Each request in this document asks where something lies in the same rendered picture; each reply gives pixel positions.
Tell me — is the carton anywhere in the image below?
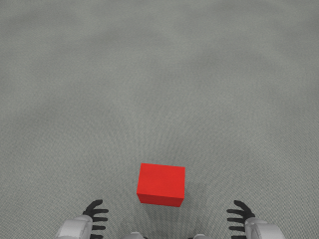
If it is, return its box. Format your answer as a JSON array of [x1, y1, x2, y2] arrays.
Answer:
[[137, 163, 185, 207]]

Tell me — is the left robot forearm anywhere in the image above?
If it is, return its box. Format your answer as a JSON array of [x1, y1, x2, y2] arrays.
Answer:
[[54, 214, 93, 239]]

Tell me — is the right robot forearm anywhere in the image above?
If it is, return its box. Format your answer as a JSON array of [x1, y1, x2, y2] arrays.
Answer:
[[244, 217, 286, 239]]

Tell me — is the robot left hand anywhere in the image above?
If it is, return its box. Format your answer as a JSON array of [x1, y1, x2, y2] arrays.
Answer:
[[83, 199, 109, 239]]

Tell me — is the robot right hand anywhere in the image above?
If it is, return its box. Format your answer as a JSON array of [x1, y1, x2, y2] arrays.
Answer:
[[226, 200, 255, 239]]

